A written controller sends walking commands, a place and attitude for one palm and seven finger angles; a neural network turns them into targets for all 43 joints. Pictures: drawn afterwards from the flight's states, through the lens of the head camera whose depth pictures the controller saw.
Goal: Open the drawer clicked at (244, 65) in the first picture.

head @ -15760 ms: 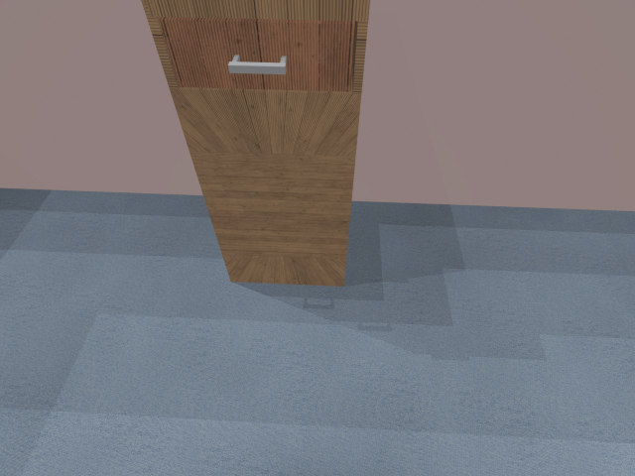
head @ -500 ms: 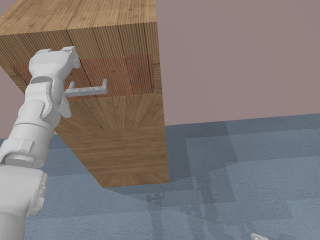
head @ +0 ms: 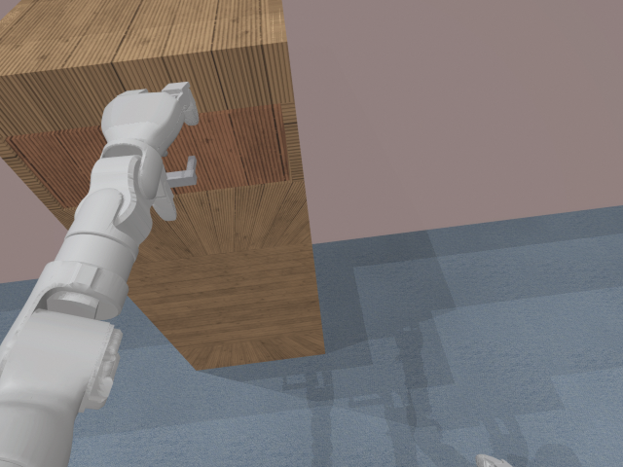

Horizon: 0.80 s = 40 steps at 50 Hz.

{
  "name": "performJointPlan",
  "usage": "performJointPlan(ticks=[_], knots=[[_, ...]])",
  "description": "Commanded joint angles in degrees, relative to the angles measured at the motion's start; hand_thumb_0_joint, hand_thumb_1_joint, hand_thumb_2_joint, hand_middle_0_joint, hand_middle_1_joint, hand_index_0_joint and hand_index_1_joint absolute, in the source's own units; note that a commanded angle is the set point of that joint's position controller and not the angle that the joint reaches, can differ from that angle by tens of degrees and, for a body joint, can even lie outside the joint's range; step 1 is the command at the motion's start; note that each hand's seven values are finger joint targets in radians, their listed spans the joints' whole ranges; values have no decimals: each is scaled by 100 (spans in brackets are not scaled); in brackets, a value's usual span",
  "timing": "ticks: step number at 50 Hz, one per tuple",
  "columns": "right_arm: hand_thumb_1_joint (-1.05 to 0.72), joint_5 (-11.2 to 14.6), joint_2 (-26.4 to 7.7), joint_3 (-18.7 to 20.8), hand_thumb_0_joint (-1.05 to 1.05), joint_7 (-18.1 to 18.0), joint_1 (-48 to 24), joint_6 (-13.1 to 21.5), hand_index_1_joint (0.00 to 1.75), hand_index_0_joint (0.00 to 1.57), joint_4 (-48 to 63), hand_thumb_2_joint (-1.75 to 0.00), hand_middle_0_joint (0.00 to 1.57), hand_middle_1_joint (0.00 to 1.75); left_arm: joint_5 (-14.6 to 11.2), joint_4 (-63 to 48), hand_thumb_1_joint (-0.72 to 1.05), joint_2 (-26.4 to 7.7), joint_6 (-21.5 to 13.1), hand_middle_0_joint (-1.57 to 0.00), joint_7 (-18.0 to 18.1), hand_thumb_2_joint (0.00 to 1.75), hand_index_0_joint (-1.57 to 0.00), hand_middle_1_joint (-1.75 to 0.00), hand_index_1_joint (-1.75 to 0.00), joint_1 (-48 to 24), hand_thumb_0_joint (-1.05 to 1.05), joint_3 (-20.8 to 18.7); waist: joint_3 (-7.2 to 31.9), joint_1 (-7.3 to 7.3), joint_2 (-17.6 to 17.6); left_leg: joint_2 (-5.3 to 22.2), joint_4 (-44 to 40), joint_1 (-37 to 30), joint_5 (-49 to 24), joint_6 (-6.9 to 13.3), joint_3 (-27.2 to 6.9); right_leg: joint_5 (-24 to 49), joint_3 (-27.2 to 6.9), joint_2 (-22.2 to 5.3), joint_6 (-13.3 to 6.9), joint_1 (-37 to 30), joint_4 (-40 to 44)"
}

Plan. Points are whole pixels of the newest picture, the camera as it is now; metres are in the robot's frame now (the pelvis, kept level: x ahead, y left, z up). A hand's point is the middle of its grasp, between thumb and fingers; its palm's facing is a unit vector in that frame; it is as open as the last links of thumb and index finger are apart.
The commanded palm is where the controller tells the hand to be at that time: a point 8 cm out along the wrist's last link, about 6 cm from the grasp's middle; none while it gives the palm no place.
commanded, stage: move the hooked fingers above the handle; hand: left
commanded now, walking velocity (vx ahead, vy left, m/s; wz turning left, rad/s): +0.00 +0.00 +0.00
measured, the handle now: (158, 173) +0.51 +0.25 +0.10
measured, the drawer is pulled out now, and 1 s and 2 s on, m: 0.00 0.00 0.00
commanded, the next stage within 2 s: lift the fingers back up to retry in 0.82 s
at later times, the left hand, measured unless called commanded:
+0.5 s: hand (140, 154) +0.46 +0.23 +0.18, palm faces +0.13 +0.00 -0.99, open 13.9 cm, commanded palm +0.42 +0.25 +0.22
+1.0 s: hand (120, 158) +0.45 +0.25 +0.18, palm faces +0.14 +0.02 -0.99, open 13.8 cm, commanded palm +0.42 +0.24 +0.22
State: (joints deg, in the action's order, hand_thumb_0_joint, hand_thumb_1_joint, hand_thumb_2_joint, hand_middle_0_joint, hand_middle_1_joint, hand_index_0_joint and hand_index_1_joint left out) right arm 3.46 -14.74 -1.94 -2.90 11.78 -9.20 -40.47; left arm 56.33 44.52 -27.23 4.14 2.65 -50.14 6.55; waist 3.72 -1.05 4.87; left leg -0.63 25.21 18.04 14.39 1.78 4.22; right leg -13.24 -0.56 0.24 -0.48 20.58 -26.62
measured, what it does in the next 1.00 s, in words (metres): stands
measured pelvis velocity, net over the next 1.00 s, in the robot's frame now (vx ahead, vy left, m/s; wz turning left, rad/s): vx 0.00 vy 0.00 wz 0.04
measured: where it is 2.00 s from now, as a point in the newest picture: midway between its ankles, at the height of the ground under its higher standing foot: outside the picture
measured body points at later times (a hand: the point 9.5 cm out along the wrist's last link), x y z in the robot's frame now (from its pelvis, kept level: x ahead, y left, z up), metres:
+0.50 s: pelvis -0.01 -0.01 +0.00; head +0.03 -0.03 +0.45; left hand +0.44 +0.22 +0.23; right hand +0.12 -0.27 -0.13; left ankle -0.02 +0.10 -0.74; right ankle +0.00 -0.11 -0.74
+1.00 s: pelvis +0.00 +0.00 +0.00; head +0.04 -0.03 +0.45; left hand +0.44 +0.25 +0.23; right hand +0.13 -0.26 -0.14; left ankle -0.02 +0.10 -0.74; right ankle +0.00 -0.11 -0.74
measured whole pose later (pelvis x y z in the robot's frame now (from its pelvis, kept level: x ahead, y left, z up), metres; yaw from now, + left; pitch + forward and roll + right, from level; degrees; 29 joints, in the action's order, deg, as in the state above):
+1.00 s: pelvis +0.00 +0.00 +0.00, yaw +2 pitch +7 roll +0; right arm 3.0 -16.2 0.9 -2.1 12.3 -6.3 -40.5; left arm 55.7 42.5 -31.0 3.0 3.3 -49.2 6.0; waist 3.6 0.2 3.7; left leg -0.7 27.5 19.4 15.3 1.4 1.9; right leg -14.3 1.7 0.0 -0.9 20.5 -27.6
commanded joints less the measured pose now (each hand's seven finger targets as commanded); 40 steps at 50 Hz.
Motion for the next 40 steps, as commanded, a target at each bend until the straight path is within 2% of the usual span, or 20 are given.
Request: performJointPlan(ticks=[1, 4, 7, 8, 9, 10, 12, 14, 15, 17, 21, 22, 25, 28, 29, 31, 33, 37, 38, 40], knots=[[-90, 20, -862, 280, 0, -184, -334, 136, 30, 20, 885, -90, 20, 30, 100, -222, -50, -2498, 600, -30, -187, 30, -30, -120, -120, -1686, 0, -998, 1776, 312, -1277, -6, -279, -6, -1561, 63, -34, 1659, 60, -65, -44, -1805, 137], [-90, 35, -908, 341, 0, -231, -254, 196, 30, 20, 1073, -90, 20, 30, 61, -578, -50, -2382, 291, -30, -515, 30, -30, -120, -120, -1569, 0, -876, 1659, 203, -1140, -19, -249, -87, -1327, 136, -48, 1506, -2, -79, -29, -1679, 203], [-90, 39, -856, 461, 0, -231, -127, 338, 30, 20, 1189, -90, 20, 30, -48, -1583, -50, -1687, -261, -30, -776, 30, -30, -120, -120, -2014, 0, -288, 1770, -71, -789, -28, -75, -530, -1399, 200, -138, 1453, -39, -43, -59, -1287, 242], [-90, 14, -841, 494, 0, -227, -56, 395, 30, 20, 1145, -90, 20, 30, -132, -1984, -50, -1547, -462, -30, -794, 30, -30, -120, -120, -2277, 0, -163, 1808, -137, -499, -28, -20, -754, -1421, 201, -200, 1384, -41, -24, -79, -1076, 238], [-90, -14, -838, 545, 0, -235, 13, 433, 30, 20, 1117, -90, 20, 30, -196, -2265, -50, -1680, -634, -30, -772, 30, -30, -120, -120, -2334, 0, -302, 1911, -131, -272, -49, 50, -940, -1502, 204, -231, 1391, -57, 3, -107, -1003, 219], [-90, -19, -811, 555, 0, -242, 66, 471, 30, 20, 1073, -90, 20, 30, -247, -2463, -50, -1502, -770, -30, -759, 30, -30, -120, -120, -2530, 0, -125, 1960, -202, -70, -89, 107, -1066, -1558, 197, -266, 1362, -51, 19, -122, -852, 200], [-90, -15, -778, 580, 0, -235, 193, 549, 30, 20, 957, -90, 20, 30, -398, -2647, -50, -1309, -968, -30, -664, 30, -30, -120, -120, -2943, 0, 42, 1778, -362, -28, -108, 185, -1141, -1491, 176, -334, 1137, -16, 49, -145, -561, 261], [-90, -15, -797, 596, 0, -221, 300, 594, 30, 20, 755, -90, 20, 30, -412, -2322, -50, -1611, -1029, -30, -417, 30, -30, -120, -120, -3090, 0, -307, 1660, -304, 15, -128, 170, -1056, -1375, 117, -401, 961, 52, 92, -169, -403, 248], [-90, -16, -791, 570, 0, -201, 315, 617, 30, 20, 714, -90, 20, 30, -408, -2234, -50, -1585, -1022, -30, -293, 30, -30, -120, -120, -3195, 0, -290, 1716, -290, 14, -147, 164, -1008, -1367, 92, -397, 943, 74, 90, -169, -416, 231], [-90, -46, -841, 562, 0, -154, 332, 627, 30, 20, 608, -90, 20, 30, -384, -1955, -50, -2029, -941, -30, -5, 30, -30, -120, -120, -3181, 0, -723, 1928, -133, -55, -149, 136, -844, -1556, 44, -385, 1076, 82, 89, -201, -673, 186], [-90, -67, -806, 453, 0, -48, 134, 558, 30, 20, 510, -90, 20, 30, -118, -920, -50, -2270, -371, -30, 390, 30, -30, -120, -120, -3015, 0, -956, 2017, 75, -49, -118, 52, -424, -1742, -50, -295, 1294, 143, 69, -210, -974, 21], [-90, -77, -850, 448, 0, -26, 102, 523, 30, 20, 528, -90, 20, 30, -51, -735, -50, -2448, -220, -30, 401, 30, -30, -120, -120, -2956, 0, -1096, 2151, 141, -212, -115, 29, -337, -1841, -60, -276, 1398, 130, 58, -205, -1217, 28], [-90, -68, -850, 408, 0, 8, -54, 425, 30, 20, 711, -90, 20, 30, 90, -287, -50, -2201, 242, -30, 169, 30, -30, -120, -120, -2303, 0, -822, 2158, 245, -343, -63, -26, -222, -1974, -35, -151, 1755, 131, 11, -171, -1490, -31], [-90, 26, -954, 413, 0, -11, -59, 298, 30, 20, 917, -90, 20, 30, 3, -106, -50, -1544, 485, -30, -410, 30, -30, -120, -120, -1641, 0, -225, 1790, 44, -1100, -2, -48, -152, -1767, 68, -136, 1823, 133, -17, -87, -1412, 66], [-90, 56, -981, 433, 0, -24, -51, 276, 30, 20, 979, -90, 20, 30, -45, -418, -50, -1452, 417, -30, -591, 30, -30, -120, -120, -1697, 0, -124, 1683, -17, -1128, 6, -55, -231, -1700, 91, -167, 1756, 140, -7, -73, -1242, 106], [-90, 57, -983, 409, 0, -79, -86, 254, 30, 20, 1066, -90, 20, 30, -94, -593, -50, -1694, 307, -30, -785, 30, -30, -120, -120, -1563, 0, -316, 1576, 41, -1290, -28, -63, -213, -1500, 141, -167, 1629, 89, -20, -56, -1280, 150], [-90, 64, -941, 406, 0, -142, -100, 285, 30, 20, 1135, -90, 20, 30, -185, -1064, -50, -1690, 28, -30, -923, 30, -30, -120, -120, -1866, 0, -337, 1579, -7, -1310, -45, -56, -301, -1409, 172, -212, 1523, 63, -26, -54, -1213, 162], [-90, -41, -799, 504, 0, -154, 29, 395, 30, 20, 1150, -90, 20, 30, -242, -2502, -50, -1944, -762, -30, -680, 30, -30, -120, -120, -2500, 0, -651, 2220, 55, -421, -74, 155, -873, -2011, 171, -323, 1681, 23, 46, -148, -1130, 10], [-90, -70, -752, 541, 0, -137, 99, 437, 30, 20, 1100, -90, 20, 30, -229, -2788, -50, -2019, -903, -30, -518, 30, -30, -120, -120, -2696, 0, -759, 2428, 78, -120, -75, 203, -1051, -2246, 155, -342, 1775, 17, 69, -163, -1088, -23], [-90, -112, -711, 564, 0, -97, 201, 484, 30, 20, 960, -90, 20, 30, -169, -2816, -50, -2281, -1008, -30, -164, 30, -30, -120, -120, -2764, 0, -1094, 2517, 126, 191, -61, 276, -1150, -2674, 69, -383, 1840, 88, 122, -197, -995, -93]])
